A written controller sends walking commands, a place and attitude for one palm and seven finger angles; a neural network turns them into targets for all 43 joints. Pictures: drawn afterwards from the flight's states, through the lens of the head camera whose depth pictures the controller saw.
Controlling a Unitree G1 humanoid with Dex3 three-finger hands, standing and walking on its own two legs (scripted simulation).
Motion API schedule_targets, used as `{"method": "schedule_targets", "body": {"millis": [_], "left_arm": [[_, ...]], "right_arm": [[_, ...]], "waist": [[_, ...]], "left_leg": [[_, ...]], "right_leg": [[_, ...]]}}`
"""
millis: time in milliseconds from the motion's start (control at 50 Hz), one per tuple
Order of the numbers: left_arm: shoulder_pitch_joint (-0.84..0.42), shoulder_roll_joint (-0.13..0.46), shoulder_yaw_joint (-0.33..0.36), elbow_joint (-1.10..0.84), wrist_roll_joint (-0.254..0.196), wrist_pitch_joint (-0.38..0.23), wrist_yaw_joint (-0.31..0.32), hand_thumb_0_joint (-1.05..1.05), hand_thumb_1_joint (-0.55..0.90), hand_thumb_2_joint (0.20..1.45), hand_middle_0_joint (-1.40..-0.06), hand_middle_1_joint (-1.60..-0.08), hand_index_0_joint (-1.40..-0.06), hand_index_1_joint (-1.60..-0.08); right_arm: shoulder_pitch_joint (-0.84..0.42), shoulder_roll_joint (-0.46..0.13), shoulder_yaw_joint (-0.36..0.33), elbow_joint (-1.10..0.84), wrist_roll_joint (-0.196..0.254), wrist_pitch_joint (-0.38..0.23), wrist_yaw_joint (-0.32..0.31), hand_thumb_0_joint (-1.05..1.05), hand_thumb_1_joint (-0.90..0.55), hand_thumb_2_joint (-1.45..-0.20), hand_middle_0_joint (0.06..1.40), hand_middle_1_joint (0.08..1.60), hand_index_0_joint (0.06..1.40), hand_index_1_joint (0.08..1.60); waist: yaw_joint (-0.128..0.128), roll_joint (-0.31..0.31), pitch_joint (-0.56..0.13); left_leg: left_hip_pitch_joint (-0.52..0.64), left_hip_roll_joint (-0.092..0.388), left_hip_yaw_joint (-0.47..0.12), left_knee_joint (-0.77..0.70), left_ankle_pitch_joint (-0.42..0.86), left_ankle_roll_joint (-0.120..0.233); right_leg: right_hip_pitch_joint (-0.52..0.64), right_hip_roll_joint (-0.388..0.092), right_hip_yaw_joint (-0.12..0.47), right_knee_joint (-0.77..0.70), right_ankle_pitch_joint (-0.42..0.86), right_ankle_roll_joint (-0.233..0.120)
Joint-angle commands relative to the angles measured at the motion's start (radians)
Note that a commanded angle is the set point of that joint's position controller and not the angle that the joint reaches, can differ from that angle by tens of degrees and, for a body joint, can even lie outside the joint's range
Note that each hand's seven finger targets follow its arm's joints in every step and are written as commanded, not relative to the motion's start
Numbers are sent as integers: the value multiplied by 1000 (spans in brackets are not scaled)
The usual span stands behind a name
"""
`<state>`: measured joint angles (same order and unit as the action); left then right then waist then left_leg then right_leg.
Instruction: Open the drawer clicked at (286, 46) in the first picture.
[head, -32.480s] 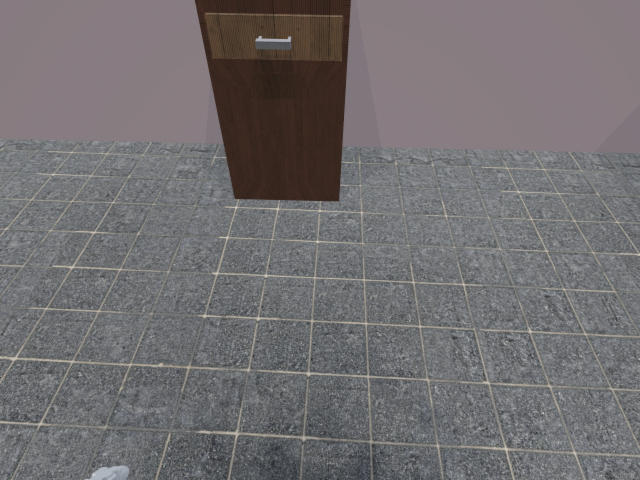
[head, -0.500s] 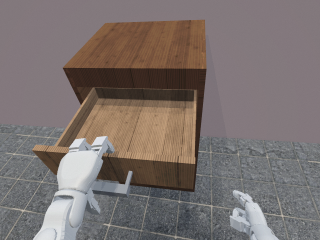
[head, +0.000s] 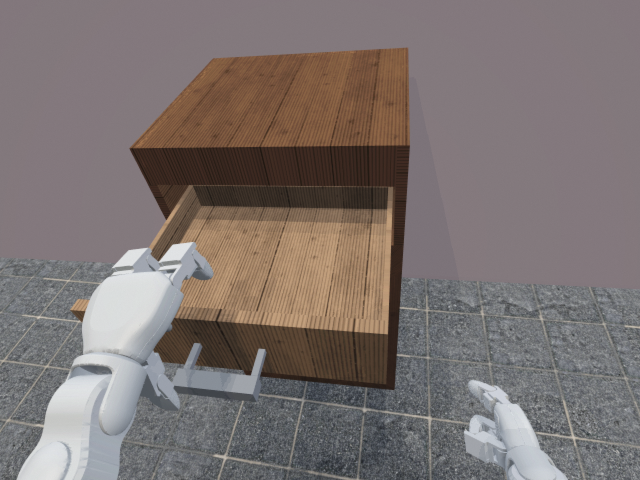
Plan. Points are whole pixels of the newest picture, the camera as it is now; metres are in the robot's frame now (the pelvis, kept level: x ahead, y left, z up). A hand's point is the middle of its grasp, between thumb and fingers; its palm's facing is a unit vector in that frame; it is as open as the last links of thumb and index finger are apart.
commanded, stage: draw the hand back to the body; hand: left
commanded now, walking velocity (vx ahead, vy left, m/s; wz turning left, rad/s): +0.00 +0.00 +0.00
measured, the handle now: (222, 369) +0.26 +0.20 -0.02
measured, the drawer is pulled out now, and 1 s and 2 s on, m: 0.30 0.30 0.30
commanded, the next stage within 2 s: step back with the hand held close in 1.70 s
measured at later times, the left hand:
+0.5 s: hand (143, 354) +0.21 +0.22 +0.12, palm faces +0.08 -0.13 -0.99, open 13.9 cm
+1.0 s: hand (130, 334) +0.21 +0.22 +0.16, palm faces +0.34 -0.88 -0.34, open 12.9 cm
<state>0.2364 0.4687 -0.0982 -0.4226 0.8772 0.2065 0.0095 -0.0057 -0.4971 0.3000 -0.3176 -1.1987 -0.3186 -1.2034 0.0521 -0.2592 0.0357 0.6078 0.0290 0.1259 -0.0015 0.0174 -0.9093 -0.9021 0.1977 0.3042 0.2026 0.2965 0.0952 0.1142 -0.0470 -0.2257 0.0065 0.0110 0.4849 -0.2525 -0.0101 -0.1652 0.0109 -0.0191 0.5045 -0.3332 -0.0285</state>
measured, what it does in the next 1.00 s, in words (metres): stands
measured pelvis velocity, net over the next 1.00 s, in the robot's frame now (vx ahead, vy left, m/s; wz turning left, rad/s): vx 0.01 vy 0.01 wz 0.01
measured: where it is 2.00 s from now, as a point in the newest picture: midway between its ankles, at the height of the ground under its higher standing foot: outside the picture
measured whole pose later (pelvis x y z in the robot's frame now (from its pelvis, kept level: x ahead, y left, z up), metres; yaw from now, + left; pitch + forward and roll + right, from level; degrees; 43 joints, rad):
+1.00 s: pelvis +0.01 +0.01 +0.00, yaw +0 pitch -2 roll +0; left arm 0.51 0.30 0.19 -0.55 -0.04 -0.06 0.13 -0.01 -0.26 0.40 -0.30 -1.04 -0.29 -1.05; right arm 0.20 -0.20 0.05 0.61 0.01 -0.12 -0.08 0.02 -0.91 -0.90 0.20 0.30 0.21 0.30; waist 0.04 0.03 0.00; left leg -0.17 0.00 0.01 0.49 -0.28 0.00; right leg -0.09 0.01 -0.02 0.47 -0.34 -0.02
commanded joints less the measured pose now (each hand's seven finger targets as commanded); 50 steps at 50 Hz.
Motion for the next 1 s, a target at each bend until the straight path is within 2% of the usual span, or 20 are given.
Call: {"method": "schedule_targets", "body": {"millis": [0, 60, 100, 200, 260, 300, 360, 420, 440, 500, 540, 600, 680, 700, 720, 740, 780, 800, 860, 980], "left_arm": [[-164, 188, 161, -178, -6, -8, 14, 0, -500, 300, -300, -1200, -300, -1200], [-133, 139, 112, -159, 16, -26, 17, 0, -500, 300, -300, -1200, -300, -1200], [-170, 220, 199, -207, 0, -42, 32, 0, -500, 300, -300, -1200, -300, -1200], [-114, 211, 217, -211, -10, -55, 52, 0, -500, 300, -300, -1200, -300, -1200], [-54, 181, 189, -164, -14, -55, 47, 0, -500, 300, -300, -1200, -300, -1200], [-79, 222, 230, -192, -25, -58, 43, 0, -500, 300, -300, -1200, -300, -1200], [-60, 183, 178, -183, -23, -74, 33, 0, -500, 300, -300, -1200, -300, -1200], [-46, 210, 208, -261, -21, -102, 39, 0, -500, 300, -300, -1200, -300, -1200], [0, 212, 223, -245, -24, -108, 43, 0, -500, 300, -300, -1200, -300, -1200], [51, 270, 308, -252, -42, -112, 57, 0, -500, 300, -300, -1200, -300, -1200], [92, 259, 311, -231, -41, -115, 64, 0, -500, 300, -300, -1200, -300, -1200], [109, 272, 339, -258, -74, -118, 68, 0, -500, 300, -300, -1200, -300, -1200], [128, 247, 296, -290, -70, -138, 60, 0, -500, 300, -300, -1200, -300, -1200], [-8, -98, 283, -358, -790, -220, 73, 0, -465, 315, -298, -1178, -298, -1178], [169, -35, 324, -178, -817, -248, 100, 0, -430, 330, -295, -1155, -295, -1155], [217, -23, 364, -248, -884, -267, 110, 0, -395, 345, -292, -1133, -292, -1133], [142, 33, 409, -369, -909, -313, 131, 0, -325, 375, -287, -1087, -287, -1087], [154, 76, 463, -373, -915, -324, 144, 0, -290, 390, -285, -1065, -285, -1065], [201, -20, 387, -338, -922, -334, 144, 0, -185, 435, -277, -997, -277, -997], [246, -25, 399, -336, -932, -343, 131, 0, 25, 525, -262, -863, -262, -863]], "right_arm": [[-230, -72, -19, -190, 6, -55, 5, 0, -900, -900, 200, 300, 200, 300], [-190, -64, -20, -192, -5, -55, 5, 0, -900, -900, 200, 300, 200, 300], [-217, -68, -18, -195, 0, -68, 1, 0, -900, -900, 200, 300, 200, 300], [-210, -68, -18, -199, -1, -71, 3, 0, -900, -900, 200, 300, 200, 300], [-173, -68, -22, -194, -6, -68, 0, 0, -900, -900, 200, 300, 200, 300], [-207, -75, -19, -199, 3, -76, -4, 0, -900, -900, 200, 300, 200, 300], [-168, -71, -24, -200, -6, -76, -11, 0, -900, -900, 200, 300, 200, 300], [-161, -69, -19, -215, -11, -91, -12, 0, -900, -900, 200, 300, 200, 300], [-161, -68, -25, -210, -11, -89, -13, 0, -900, -900, 200, 300, 200, 300], [-173, -81, -24, -214, -3, -89, -12, 0, -900, -900, 200, 300, 200, 300], [-146, -74, -26, -214, -8, -80, -10, 0, -900, -900, 200, 300, 200, 300], [-164, -83, -29, -226, 2, -85, -11, 0, -900, -900, 200, 300, 200, 300], [-126, -86, -36, -233, -6, -81, -14, 0, -900, -900, 200, 300, 200, 300], [-76, -18, -32, -275, 8, -168, -37, 0, -900, -900, 200, 300, 200, 300], [-30, -39, -25, -231, -7, -215, -55, 0, -900, -900, 200, 300, 200, 300], [-31, -43, -26, -228, -10, -224, -72, 0, -900, -900, 200, 300, 200, 300], [-27, -46, -28, -220, -18, -261, -93, 0, -900, -900, 200, 300, 200, 300], [-36, -49, -30, -195, -23, -279, -100, 0, -900, -900, 200, 300, 200, 300], [-3, -33, -21, -181, -25, -303, -95, 0, -900, -900, 200, 300, 200, 300], [-7, -41, -36, -164, -21, -315, -78, 0, -900, -900, 200, 300, 200, 300]], "waist": [[1, -100, -120], [5, -118, -117], [10, -85, -147], [12, -55, -135], [7, -112, -101], [3, -80, -108], [-4, -92, -93], [8, -65, -150], [6, -103, -125], [11, -67, -117], [14, -111, -110], [6, -51, -101], [-2, -73, -109], [-94, -85, -40], [-75, -168, 8], [-54, -207, -17], [-49, -153, -73], [-39, -69, -75], [-47, -15, -8], [-43, -43, -12]], "left_leg": [[95, -15, 22, -22, 251, 32], [88, -21, 24, -28, 249, 33], [99, -16, 21, -20, 236, 32], [92, -18, 21, -15, 236, 28], [74, -22, 23, -17, 222, 31], [86, -17, 18, -13, 208, 31], [83, -19, 19, -17, 198, 33], [101, -16, 12, -11, 210, 33], [98, -14, 13, -7, 221, 33], [84, -7, 14, 1, 218, 27], [64, -9, 15, 1, 215, 27], [69, -6, 14, 12, 203, 25], [78, -2, 12, 17, 210, 29], [189, 20, 7, 8, 123, 54], [158, 38, -7, -10, 100, 46], [140, 36, -16, -33, 126, 39], [162, 27, -1, -33, 166, 38], [163, 25, 3, -30, 169, 32], [135, 25, -5, -48, 207, 23], [133, 33, -7, -51, 271, 21]], "right_leg": [[-6, 1, 13, -81, 357, 19], [-20, -1, 2, -83, 319, 21], [0, -1, 15, -82, 329, 14], [-10, -4, 16, -82, 335, 13], [-32, -7, 6, -90, 309, 22], [-34, -5, 20, -94, 301, 18], [-59, -9, 1, -98, 261, 25], [-40, -14, -3, -86, 265, 17], [-46, -15, -1, -88, 290, 19], [-37, -11, 7, -82, 318, 15], [-42, -17, -4, -76, 304, 20], [-53, -11, 6, -77, 306, 18], [-84, -16, -13, -76, 278, 26], [-89, -1, -21, -93, 220, 13], [-88, 2, -37, -82, 178, 13], [-45, -12, -42, -97, 196, 18], [-10, -31, -26, -100, 245, 24], [-5, -31, -17, -101, 243, 19], [-12, -34, -32, -105, 261, 13], [10, -33, -36, -108, 321, 12]]}}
